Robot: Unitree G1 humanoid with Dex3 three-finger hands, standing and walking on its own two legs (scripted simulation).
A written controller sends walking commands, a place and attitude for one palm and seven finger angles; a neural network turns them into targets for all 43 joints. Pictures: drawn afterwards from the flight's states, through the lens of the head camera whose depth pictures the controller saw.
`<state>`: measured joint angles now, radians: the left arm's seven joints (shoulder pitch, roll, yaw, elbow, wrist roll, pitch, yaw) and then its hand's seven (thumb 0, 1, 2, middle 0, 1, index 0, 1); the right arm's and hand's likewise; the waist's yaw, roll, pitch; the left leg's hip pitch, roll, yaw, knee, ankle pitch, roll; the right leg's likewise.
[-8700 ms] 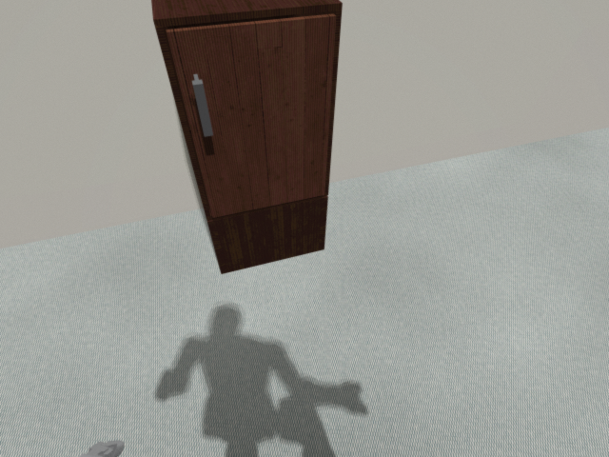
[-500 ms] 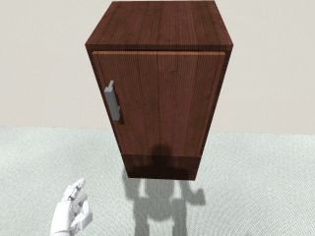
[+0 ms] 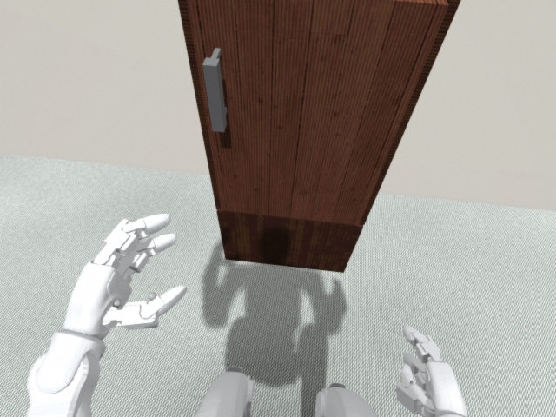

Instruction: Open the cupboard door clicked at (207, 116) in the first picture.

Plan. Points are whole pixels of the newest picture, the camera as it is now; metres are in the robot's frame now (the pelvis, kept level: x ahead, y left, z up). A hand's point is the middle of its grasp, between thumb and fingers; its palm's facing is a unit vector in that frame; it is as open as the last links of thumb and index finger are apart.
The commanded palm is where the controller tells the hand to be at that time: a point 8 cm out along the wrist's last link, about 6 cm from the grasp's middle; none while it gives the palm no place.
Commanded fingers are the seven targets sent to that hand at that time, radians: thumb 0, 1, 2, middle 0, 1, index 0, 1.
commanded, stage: raise the hand with hooked fingers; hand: left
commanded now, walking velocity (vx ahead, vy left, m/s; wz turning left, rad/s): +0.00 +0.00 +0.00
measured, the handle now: (218, 91) +0.65 +0.17 +0.09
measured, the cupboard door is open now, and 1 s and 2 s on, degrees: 0 0 0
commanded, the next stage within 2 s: move the hooked fingers beside the handle in 1.44 s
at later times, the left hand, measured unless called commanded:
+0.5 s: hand (108, 254) +0.30 +0.25 +0.08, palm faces -0.06 -1.00 -0.06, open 12.9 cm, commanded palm +0.28 +0.31 +0.09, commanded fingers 0.00 -0.48 0.31 -0.30 -1.18 -0.30 -1.18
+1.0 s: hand (77, 211) +0.34 +0.29 +0.11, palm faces -0.02 -1.00 -0.05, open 13.9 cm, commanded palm +0.31 +0.33 +0.11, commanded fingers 0.00 -0.50 0.30 -0.30 -1.20 -0.30 -1.20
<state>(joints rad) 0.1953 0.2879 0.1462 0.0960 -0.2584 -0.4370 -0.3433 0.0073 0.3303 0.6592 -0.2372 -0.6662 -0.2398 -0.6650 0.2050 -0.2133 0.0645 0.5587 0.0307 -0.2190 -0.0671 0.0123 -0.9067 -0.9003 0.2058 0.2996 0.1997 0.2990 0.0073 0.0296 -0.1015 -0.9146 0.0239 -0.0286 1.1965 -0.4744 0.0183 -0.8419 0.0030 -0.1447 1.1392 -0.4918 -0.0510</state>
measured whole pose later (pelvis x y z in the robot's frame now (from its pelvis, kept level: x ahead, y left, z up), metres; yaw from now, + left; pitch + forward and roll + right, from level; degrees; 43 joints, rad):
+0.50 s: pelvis +0.03 +0.03 +0.03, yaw -1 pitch +11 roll -3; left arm 0.18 0.33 0.26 0.16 -0.30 -0.30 -0.35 -0.01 -0.25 0.41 -0.28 -1.04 -0.29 -1.04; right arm 0.26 -0.28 0.03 0.54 0.03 -0.24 -0.07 0.01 -0.91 -0.90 0.21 0.30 0.20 0.30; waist -0.02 0.02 -0.10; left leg -0.77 0.00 0.03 1.03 -0.45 0.06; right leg -0.71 -0.01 -0.08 0.96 -0.44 0.00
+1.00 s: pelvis +0.04 +0.02 +0.04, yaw -1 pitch +11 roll -3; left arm -0.05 0.45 0.43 0.43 -0.35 -0.25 -0.54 -0.02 -0.49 0.30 -0.30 -1.20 -0.30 -1.20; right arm 0.29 -0.28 0.06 0.56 0.04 -0.18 -0.08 0.01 -0.90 -0.90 0.21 0.30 0.20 0.30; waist -0.01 0.03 -0.09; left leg -0.72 0.01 0.01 0.96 -0.44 0.04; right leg -0.65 0.01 -0.10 0.89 -0.43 -0.02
